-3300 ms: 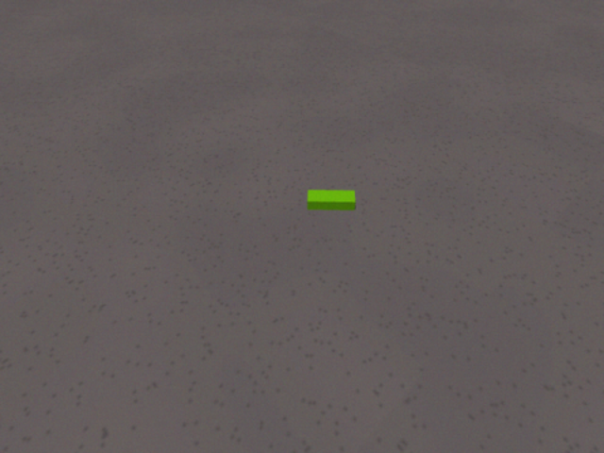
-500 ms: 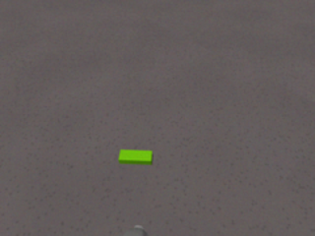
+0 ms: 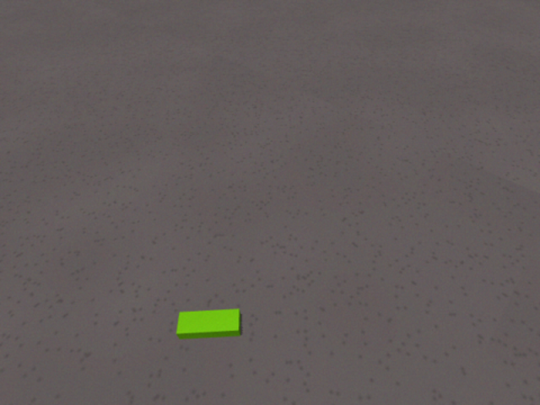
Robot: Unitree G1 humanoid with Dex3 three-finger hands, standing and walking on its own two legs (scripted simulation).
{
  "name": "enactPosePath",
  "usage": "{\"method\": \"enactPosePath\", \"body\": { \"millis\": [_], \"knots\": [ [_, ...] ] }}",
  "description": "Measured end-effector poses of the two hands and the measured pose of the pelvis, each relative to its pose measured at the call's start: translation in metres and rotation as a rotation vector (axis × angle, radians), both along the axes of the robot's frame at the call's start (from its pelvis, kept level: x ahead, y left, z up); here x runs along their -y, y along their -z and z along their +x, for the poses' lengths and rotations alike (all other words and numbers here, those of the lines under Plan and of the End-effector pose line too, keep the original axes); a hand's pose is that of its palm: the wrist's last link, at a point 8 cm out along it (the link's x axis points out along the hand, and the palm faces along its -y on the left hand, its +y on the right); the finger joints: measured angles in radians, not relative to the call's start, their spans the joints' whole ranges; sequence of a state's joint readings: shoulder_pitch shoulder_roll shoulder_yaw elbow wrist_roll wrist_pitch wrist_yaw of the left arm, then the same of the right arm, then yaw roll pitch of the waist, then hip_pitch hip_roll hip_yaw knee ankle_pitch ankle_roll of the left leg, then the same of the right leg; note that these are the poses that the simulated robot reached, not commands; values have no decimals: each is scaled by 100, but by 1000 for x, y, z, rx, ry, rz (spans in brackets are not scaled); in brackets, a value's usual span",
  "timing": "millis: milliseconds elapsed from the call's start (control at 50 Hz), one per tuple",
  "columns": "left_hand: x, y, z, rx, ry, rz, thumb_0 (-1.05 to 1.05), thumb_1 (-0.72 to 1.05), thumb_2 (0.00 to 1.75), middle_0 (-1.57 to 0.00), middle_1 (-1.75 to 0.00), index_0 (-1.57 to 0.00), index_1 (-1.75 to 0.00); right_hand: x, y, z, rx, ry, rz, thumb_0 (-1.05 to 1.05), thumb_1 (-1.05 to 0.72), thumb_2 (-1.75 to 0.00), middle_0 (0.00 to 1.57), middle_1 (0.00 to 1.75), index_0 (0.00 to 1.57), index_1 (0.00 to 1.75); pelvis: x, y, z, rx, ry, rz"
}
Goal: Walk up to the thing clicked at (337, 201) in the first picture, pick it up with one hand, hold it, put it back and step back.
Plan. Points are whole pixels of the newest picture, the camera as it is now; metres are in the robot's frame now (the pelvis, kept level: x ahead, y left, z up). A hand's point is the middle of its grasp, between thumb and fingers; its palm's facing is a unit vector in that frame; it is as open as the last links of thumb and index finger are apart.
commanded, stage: walk up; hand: left
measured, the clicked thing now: (209, 323) +0.55 +0.28 -0.74
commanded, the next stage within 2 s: none
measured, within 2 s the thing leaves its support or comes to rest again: neither
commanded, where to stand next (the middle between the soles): +0.16 +0.01 m, yaw +2 degrees
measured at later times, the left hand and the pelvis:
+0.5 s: hand out of the picture +0.15 +0.26 -0.16, palm faces +0.03 -0.93 -0.37, open 7.4 cm; pelvis +0.07 -0.01 -0.01, yaw +2 degrees
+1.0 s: hand out of the picture +0.10 +0.27 -0.14, palm faces +0.00 -0.93 -0.38, open 7.4 cm; pelvis +0.06 +0.00 +0.01, yaw +2 degrees
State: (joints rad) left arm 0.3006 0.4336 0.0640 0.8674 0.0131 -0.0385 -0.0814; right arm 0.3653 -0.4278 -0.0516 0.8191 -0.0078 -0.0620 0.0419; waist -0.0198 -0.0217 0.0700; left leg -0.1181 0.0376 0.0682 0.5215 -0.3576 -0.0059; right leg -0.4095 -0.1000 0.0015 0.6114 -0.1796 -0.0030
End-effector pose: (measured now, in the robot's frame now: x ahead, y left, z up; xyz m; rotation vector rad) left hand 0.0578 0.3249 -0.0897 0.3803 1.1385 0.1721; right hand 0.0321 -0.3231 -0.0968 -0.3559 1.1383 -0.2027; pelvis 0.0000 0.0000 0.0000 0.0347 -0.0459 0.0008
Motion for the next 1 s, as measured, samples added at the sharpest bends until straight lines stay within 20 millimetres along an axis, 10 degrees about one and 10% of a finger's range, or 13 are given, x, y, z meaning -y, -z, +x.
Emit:
{"method": "enactPosePath", "body": {
  "millis": [240, 420, 580, 820, 1000],
  "knots": [
    [47, -20, 47, 21, -36, 49, 0, 90, 90, -20, -30, -20, -30, 17, 24, 88, -48, -32, 67, 1, -91, -90, 20, 30, 20, 30, 32, -7, 58, -2, -7, -5],
    [35, 16, 67, 16, -65, 15, 1, 90, 90, -20, -30, -20, -30, 2, 25, 128, -38, -47, 22, 1, -91, -90, 20, 30, 20, 30, 21, 9, 73, 12, -36, -44],
    [22, 39, 79, 5, -78, -28, 1, 90, 90, -20, -30, -20, -30, -13, 9, 139, 3, -58, -22, 1, -91, -90, 21, 30, 20, 30, 6, 12, 64, 9, -37, -47],
    [18, 22, 21, -101, -95, 25, 1, 90, 90, -20, -30, -20, -30, -21, 16, 133, 20, -38, 48, 1, -91, -90, 20, 30, 20, 30, 8, 3, 54, 13, -20, -49],
    [16, 16, 31, -91, -100, 2, 1, 90, 90, -20, -30, -20, -30, -32, 19, 112, -57, -19, 80, 1, -91, -90, 21, 30, 20, 30, 3, -5, 60, 13, -26, -54]
  ]
}}
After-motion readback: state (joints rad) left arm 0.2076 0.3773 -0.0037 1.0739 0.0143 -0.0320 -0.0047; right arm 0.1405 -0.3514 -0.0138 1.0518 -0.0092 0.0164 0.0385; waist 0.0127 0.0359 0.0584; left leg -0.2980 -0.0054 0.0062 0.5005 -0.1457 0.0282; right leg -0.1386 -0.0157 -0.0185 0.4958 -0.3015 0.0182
